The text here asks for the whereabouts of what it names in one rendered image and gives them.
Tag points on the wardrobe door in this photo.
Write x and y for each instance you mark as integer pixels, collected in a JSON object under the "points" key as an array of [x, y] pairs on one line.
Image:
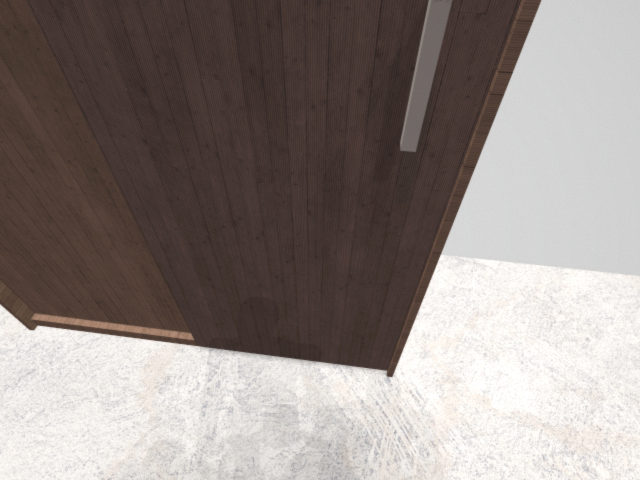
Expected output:
{"points": [[257, 146], [69, 244]]}

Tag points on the handle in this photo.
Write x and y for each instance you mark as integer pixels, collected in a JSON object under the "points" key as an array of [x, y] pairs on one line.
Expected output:
{"points": [[431, 40]]}

